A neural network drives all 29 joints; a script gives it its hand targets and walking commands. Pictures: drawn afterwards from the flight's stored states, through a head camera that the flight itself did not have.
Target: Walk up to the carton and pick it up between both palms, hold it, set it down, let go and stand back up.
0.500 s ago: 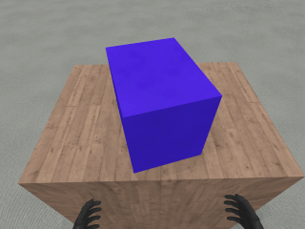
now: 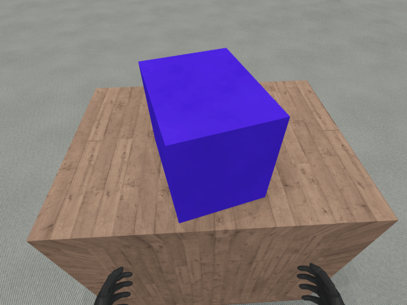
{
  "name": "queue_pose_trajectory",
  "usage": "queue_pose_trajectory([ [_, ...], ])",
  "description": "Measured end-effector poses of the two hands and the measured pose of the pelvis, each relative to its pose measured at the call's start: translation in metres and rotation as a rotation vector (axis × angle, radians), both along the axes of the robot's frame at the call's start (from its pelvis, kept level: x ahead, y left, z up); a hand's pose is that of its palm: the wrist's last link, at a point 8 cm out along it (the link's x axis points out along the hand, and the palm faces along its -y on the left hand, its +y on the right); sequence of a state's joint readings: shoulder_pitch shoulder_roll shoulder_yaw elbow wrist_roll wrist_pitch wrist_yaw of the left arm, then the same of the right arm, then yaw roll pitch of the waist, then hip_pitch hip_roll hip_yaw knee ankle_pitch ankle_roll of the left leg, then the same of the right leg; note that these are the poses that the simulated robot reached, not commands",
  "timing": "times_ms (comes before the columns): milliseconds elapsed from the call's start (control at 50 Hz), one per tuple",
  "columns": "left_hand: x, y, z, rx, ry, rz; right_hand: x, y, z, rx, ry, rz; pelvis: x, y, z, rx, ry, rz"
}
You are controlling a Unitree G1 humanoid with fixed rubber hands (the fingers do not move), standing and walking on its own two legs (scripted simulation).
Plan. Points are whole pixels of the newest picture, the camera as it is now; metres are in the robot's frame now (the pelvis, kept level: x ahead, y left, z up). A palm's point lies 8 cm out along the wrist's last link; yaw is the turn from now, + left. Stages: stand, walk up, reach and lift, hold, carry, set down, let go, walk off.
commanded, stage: let go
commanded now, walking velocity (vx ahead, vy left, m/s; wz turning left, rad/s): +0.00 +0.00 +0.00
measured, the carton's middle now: (203, 131) +0.49 +0.02 +0.08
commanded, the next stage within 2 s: stand in 0.52 s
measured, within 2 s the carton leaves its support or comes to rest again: neither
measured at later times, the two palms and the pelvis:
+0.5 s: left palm out of the picture +0.16 +0.21 -0.08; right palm (339, 299) +0.17 -0.24 -0.08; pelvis +0.01 -0.02 +0.00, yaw +0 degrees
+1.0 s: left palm out of the picture +0.06 +0.28 -0.11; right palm out of the picture +0.10 -0.30 -0.10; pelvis +0.00 -0.01 +0.00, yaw +4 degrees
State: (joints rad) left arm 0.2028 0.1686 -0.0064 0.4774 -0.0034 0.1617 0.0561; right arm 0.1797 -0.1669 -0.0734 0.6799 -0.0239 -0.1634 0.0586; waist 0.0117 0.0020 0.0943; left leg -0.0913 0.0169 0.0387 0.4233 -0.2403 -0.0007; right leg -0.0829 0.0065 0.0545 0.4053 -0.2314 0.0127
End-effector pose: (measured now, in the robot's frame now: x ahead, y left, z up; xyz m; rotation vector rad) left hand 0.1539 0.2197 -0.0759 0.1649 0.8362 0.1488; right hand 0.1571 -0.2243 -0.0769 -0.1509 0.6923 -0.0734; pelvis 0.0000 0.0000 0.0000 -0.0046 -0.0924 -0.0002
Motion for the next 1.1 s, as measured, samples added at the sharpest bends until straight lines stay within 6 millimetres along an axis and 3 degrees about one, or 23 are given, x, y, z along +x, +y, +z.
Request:
queue_pose_trajectory([
  [120,0.008,-0.002,0.003,0.009,-0.011,-0.038,0.004,0.001,-0.002,-0.009,-0.002,0.016,-0.001,-0.002,0.0,0.001,-0.004,0.0],
  [560,0.005,-0.011,-0.002,0.007,-0.02,-0.036,0.012,-0.021,-0.003,-0.045,0.02,0.03,0.009,-0.02,-0.002,0.005,0.019,0.014],
  [740,-0.038,0.036,-0.023,0.081,0.084,0.053,-0.022,-0.068,-0.016,-0.161,0.222,-0.022,0.013,-0.022,-0.005,-0.013,0.047,0.047],
  [840,-0.068,0.054,-0.029,0.108,0.167,0.083,-0.041,-0.083,-0.017,-0.211,0.289,-0.038,0.01,-0.02,-0.004,-0.016,0.041,0.059],
  [940,-0.085,0.059,-0.034,0.1,0.215,0.086,-0.054,-0.084,-0.018,-0.23,0.334,-0.04,0.006,-0.016,-0.003,-0.018,0.034,0.068],
  [1100,-0.094,0.064,-0.035,0.097,0.23,0.077,-0.072,-0.072,-0.023,-0.216,0.369,-0.041,-0.004,-0.007,-0.001,-0.019,0.023,0.077],
])
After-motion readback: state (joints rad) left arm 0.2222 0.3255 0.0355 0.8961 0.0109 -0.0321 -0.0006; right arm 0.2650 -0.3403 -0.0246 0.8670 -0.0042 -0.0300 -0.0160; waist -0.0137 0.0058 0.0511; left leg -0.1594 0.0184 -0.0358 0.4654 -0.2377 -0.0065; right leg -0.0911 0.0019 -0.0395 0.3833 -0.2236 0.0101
